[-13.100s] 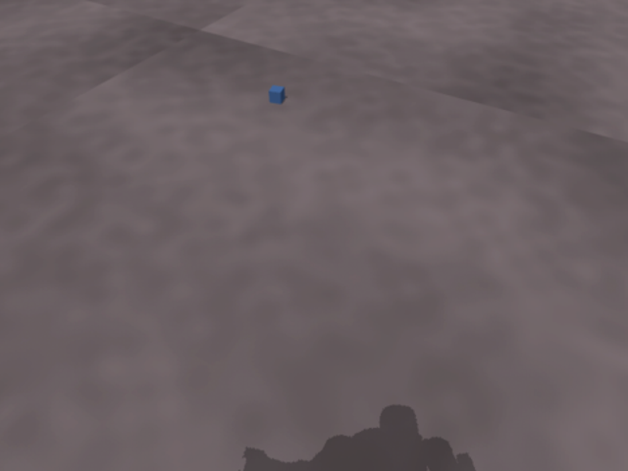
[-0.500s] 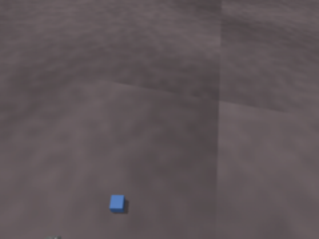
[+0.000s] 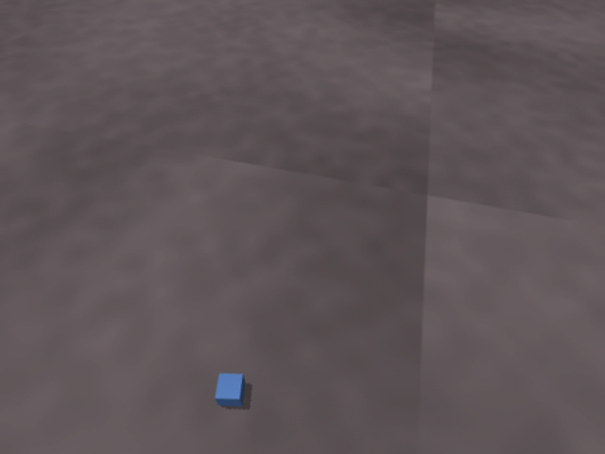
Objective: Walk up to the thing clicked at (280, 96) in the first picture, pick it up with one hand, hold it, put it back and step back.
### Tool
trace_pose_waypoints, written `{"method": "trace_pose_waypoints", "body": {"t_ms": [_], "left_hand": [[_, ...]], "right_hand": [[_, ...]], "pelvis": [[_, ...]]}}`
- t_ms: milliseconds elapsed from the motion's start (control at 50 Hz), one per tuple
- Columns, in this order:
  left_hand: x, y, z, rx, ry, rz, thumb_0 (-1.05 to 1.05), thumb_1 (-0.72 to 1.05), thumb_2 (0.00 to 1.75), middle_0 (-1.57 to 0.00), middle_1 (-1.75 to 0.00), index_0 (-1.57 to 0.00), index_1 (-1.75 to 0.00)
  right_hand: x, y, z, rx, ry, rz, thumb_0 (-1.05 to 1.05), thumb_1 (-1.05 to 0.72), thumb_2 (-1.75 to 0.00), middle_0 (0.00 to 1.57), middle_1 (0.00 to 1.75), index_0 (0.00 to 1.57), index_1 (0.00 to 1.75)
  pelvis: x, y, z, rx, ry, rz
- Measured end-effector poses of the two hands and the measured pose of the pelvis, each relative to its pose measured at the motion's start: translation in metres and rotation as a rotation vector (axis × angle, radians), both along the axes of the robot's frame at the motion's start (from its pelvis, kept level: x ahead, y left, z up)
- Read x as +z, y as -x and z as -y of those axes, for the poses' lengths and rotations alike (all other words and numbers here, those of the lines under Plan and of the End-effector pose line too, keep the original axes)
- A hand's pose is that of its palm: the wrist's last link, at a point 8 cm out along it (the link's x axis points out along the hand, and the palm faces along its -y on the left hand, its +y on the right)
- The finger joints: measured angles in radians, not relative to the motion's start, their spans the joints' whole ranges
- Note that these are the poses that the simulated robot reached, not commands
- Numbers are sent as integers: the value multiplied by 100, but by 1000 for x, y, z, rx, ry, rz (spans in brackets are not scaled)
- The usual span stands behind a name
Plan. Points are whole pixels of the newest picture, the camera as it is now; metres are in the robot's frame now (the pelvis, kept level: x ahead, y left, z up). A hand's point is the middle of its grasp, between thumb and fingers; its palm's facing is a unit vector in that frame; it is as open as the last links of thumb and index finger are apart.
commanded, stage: stand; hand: left
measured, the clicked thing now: (230, 389) +0.42 +0.24 -0.74
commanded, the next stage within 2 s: none
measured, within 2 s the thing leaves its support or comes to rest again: neither
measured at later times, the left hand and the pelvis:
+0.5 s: hand out of the picture +0.08 +0.25 -0.15, palm faces -0.03 -0.94 -0.34, open 7.4 cm; pelvis +0.00 +0.00 +0.00, yaw -1 degrees
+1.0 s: hand out of the picture +0.07 +0.25 -0.16, palm faces -0.04 -0.94 -0.35, open 7.4 cm; pelvis +0.01 -0.01 +0.00, yaw -1 degrees
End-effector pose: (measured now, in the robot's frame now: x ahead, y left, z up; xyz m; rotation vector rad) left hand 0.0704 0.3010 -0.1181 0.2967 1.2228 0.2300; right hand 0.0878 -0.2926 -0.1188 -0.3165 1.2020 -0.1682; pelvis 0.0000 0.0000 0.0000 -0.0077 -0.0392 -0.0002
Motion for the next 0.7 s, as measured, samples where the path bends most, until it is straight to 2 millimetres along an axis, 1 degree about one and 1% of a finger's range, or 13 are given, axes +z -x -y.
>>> {"method": "trace_pose_waypoints", "body": {"t_ms": [160, 460, 700], "left_hand": [[0, 2, 5, -14, 2, -16, 1, 91, 90, -20, -30, -20, -30], [0, -4, 7, -39, 2, -4, 1, 91, 90, -20, -30, -20, -30], [2, -3, 6, -45, -6, -7, 1, 91, 90, -20, -30, -20, -30]], "right_hand": [[0, 6, 4, -7, 5, -8, 0, -91, -90, 20, 30, 20, 30], [0, 23, 10, -32, 13, -37, 0, -91, -90, 20, 30, 20, 30], [-2, 29, 11, -35, 8, -46, 0, -91, -90, 20, 30, 20, 30]], "pelvis": [[1, -2, 2, -8, -2, 3], [1, -1, 4, -16, -4, 4], [1, -1, 5, -18, -6, 4]]}}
